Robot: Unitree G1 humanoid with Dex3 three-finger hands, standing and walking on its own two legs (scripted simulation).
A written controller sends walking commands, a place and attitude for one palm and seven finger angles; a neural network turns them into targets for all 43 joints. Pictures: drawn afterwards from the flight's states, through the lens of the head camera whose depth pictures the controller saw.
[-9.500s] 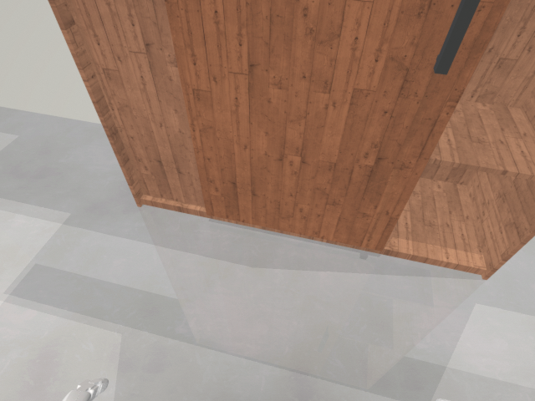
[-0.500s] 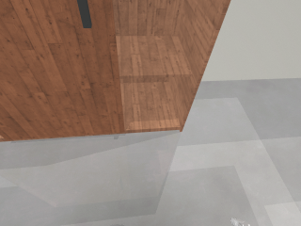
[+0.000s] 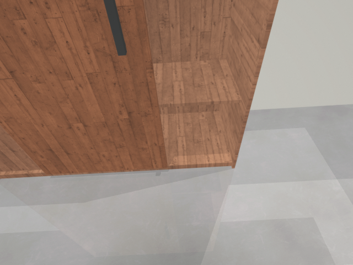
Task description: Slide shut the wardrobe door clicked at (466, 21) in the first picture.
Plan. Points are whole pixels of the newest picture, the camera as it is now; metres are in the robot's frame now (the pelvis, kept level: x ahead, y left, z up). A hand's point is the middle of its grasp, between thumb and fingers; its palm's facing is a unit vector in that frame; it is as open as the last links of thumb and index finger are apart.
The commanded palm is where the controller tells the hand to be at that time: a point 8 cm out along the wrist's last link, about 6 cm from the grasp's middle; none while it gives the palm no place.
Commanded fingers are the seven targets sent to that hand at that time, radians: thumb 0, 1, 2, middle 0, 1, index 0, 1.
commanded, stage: take the last steps up to it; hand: left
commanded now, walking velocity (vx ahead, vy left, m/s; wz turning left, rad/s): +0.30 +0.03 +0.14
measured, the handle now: (111, 1) +0.80 +0.23 +0.28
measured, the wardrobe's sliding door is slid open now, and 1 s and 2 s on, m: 0.43 0.43 0.43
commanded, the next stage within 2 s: come to a stop and stand still in 0.96 s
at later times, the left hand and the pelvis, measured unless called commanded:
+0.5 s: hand out of the picture -0.07 +0.17 -0.16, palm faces +0.27 -0.95 -0.13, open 7.4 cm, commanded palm none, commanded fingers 0.00 0.90 0.90 -0.20 -0.30 -0.20 -0.30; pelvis +0.09 +0.06 +0.00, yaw +5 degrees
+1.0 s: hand (95, 197) +0.35 +0.29 -0.16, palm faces +0.03 -0.98 -0.18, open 7.4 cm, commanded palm none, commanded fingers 0.00 0.90 0.90 -0.20 -0.30 -0.20 -0.30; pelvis +0.25 +0.11 +0.01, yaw +1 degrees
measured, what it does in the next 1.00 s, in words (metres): walks ahead: left foot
